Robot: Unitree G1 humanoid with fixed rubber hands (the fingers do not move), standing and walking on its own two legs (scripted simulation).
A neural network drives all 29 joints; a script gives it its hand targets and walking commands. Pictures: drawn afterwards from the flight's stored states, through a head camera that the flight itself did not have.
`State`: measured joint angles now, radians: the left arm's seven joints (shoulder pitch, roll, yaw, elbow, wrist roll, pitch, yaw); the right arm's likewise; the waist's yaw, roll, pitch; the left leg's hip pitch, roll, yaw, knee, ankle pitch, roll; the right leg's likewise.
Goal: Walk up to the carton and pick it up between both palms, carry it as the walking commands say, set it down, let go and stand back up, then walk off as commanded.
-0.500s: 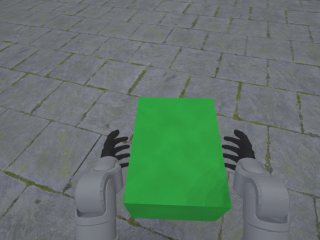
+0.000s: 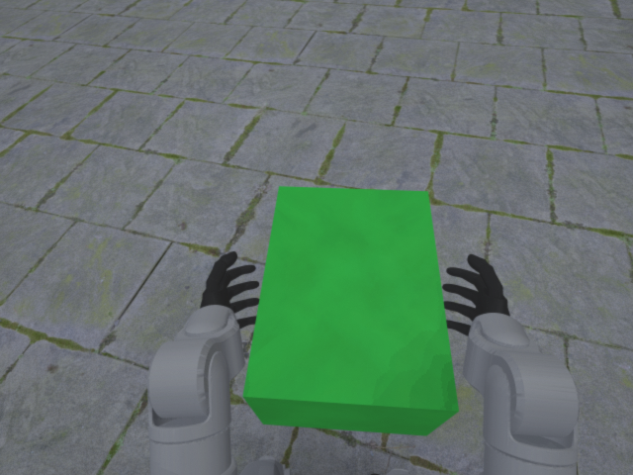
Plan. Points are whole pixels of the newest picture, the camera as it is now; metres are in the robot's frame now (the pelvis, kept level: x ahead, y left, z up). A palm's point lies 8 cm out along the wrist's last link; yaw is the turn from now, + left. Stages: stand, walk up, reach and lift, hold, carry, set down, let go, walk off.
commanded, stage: carry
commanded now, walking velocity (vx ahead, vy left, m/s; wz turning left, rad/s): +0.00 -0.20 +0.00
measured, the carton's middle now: (348, 303) +0.35 -0.01 +0.00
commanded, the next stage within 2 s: none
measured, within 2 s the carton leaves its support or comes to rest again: neither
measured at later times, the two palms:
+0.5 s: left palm (306, 412) +0.19 +0.04 +0.10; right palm (631, 397) +0.21 -0.25 +0.10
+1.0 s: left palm out of the picture +0.11 -0.09 +0.07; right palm out of the picture +0.11 -0.38 +0.08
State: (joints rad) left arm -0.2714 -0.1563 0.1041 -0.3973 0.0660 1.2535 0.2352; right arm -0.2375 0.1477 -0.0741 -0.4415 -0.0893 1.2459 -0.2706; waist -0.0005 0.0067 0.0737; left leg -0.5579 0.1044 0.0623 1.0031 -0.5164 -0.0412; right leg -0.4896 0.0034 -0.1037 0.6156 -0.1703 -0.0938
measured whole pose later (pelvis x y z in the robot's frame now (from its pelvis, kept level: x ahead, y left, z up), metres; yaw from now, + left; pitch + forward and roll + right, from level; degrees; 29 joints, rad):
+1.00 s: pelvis -0.18 -0.24 -0.01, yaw +1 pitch +3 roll +1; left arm -0.27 -0.16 0.11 -0.38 0.08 1.27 0.25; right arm -0.27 0.16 -0.09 -0.38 -0.08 1.25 -0.27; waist -0.01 -0.04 0.05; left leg -0.40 0.04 0.11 0.73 -0.39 0.02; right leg -0.56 0.03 -0.10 0.61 -0.11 -0.10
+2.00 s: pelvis -0.34 -0.47 +0.00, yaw +0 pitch +2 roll +0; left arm -0.25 -0.15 0.10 -0.35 0.10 1.27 0.24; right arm -0.24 0.15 -0.08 -0.37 -0.08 1.26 -0.26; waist -0.03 -0.04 0.03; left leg -0.39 0.07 0.11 0.68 -0.31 0.00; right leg -0.55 0.01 -0.07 0.73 -0.27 -0.01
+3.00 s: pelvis -0.49 -0.69 +0.00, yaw +0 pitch +1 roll -2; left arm -0.24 -0.15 0.09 -0.41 0.07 1.27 0.26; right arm -0.26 0.15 -0.07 -0.39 -0.10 1.25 -0.26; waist 0.03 0.04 0.04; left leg -0.42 0.20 0.05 0.68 -0.27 -0.09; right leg -0.42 0.01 -0.05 0.58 -0.15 0.01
